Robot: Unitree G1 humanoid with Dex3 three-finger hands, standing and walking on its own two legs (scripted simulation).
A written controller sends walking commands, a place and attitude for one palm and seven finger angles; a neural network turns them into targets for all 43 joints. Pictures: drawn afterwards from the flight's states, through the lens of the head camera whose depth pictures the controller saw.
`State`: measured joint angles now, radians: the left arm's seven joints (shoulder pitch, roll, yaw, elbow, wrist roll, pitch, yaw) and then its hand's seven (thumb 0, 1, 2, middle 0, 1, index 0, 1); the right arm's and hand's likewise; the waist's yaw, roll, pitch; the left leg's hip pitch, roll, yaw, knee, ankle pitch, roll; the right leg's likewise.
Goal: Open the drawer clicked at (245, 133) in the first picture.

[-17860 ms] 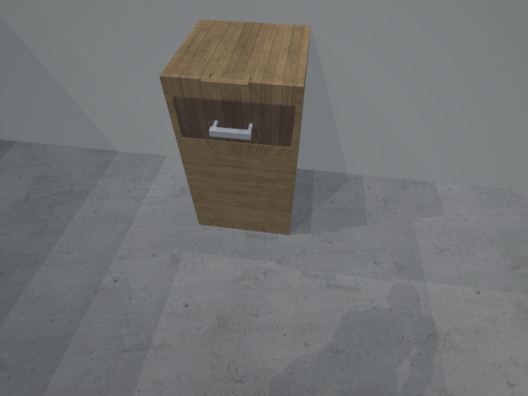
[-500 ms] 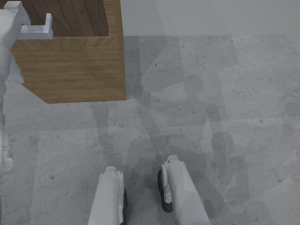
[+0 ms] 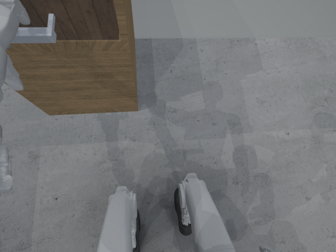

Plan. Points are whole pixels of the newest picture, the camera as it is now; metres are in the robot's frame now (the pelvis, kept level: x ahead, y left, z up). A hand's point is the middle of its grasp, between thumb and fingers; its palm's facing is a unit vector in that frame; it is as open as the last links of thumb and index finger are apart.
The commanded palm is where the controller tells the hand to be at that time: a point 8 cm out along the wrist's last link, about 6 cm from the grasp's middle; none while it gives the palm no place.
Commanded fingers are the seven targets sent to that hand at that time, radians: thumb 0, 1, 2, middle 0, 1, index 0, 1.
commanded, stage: lift the fingers back up to retry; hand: left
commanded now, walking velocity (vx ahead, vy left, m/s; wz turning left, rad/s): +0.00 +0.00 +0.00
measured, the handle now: (22, 27) +0.62 +0.27 +0.02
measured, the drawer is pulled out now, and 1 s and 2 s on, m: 0.00 0.00 0.00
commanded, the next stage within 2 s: re-aim the fingers above the handle in 0.58 s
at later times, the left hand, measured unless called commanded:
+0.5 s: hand out of the picture +0.56 +0.30 +0.08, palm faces -0.10 -0.01 -1.00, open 13.9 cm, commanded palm +0.56 +0.27 +0.12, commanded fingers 0.00 -0.50 0.30 -0.30 -1.20 -0.30 -1.20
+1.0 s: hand out of the picture +0.54 +0.30 +0.06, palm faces -0.12 +0.02 -0.99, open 13.9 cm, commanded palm +0.54 +0.26 +0.12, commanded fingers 0.00 -0.50 0.30 -0.30 -1.20 -0.30 -1.20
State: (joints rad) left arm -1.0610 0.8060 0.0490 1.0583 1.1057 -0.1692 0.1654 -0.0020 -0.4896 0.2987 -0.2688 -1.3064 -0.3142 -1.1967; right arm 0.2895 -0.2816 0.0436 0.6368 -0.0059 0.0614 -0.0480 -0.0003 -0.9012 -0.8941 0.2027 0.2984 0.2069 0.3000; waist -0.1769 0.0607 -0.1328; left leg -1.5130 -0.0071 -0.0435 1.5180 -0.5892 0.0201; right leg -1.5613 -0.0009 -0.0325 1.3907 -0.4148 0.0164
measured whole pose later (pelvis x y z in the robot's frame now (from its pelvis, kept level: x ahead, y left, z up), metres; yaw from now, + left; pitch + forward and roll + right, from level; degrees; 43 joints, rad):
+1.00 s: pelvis +0.05 +0.01 +0.08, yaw +0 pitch +29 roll -3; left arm -0.83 0.64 0.04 1.04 1.10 -0.11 0.32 0.00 -0.49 0.30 -0.32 -1.20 -0.31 -1.20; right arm 0.27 -0.26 -0.03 0.71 -0.05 0.12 -0.01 0.00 -0.90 -0.89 0.20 0.30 0.21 0.30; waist -0.10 0.06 -0.13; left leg -1.14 0.00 -0.03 1.20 -0.56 0.02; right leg -1.19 0.01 -0.02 1.09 -0.40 0.02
